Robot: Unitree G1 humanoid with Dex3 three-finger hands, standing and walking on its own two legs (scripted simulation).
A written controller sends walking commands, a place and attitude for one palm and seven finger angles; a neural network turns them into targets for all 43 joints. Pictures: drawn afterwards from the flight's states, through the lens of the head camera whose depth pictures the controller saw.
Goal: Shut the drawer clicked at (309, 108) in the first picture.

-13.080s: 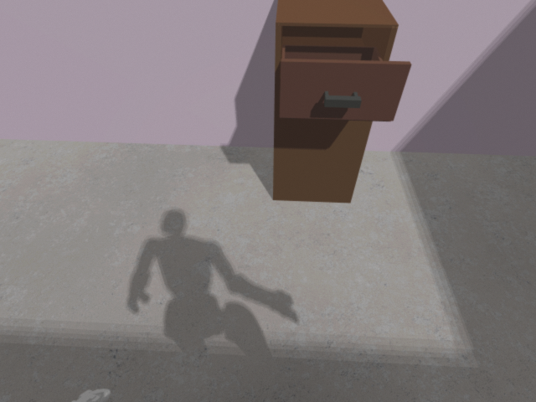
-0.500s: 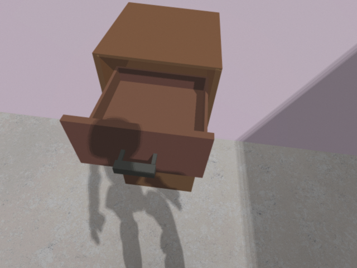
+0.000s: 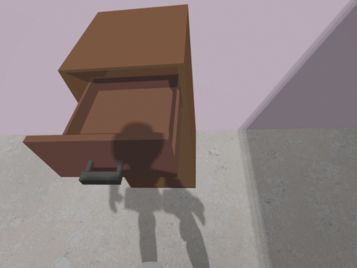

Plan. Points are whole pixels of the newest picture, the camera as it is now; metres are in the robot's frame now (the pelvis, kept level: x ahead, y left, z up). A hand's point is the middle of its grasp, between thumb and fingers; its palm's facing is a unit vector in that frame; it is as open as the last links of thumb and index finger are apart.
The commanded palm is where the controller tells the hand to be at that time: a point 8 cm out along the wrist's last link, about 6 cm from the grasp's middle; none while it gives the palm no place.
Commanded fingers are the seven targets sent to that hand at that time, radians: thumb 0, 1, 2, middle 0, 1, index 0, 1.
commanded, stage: come to a stop and stand still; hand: left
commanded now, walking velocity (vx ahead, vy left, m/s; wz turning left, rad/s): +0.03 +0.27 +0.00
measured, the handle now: (103, 170) +0.34 +0.23 +0.00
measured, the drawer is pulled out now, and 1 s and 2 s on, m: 0.28 0.28 0.28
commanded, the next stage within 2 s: look again from close up in 1.80 s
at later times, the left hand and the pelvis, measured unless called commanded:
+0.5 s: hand out of the picture -0.08 +0.23 -0.17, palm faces +0.10 -0.97 -0.23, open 7.4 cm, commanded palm none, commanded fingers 0.00 0.90 0.90 -0.20 -0.30 -0.20 -0.30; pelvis -0.08 +0.03 +0.00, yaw +0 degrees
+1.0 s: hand out of the picture -0.02 +0.21 -0.17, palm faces -0.01 -0.99 -0.17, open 7.2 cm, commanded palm none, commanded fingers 0.00 0.90 0.90 -0.20 -0.30 -0.20 -0.30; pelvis -0.07 +0.03 +0.01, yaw +0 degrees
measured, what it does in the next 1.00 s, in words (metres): steps on the spot: left foot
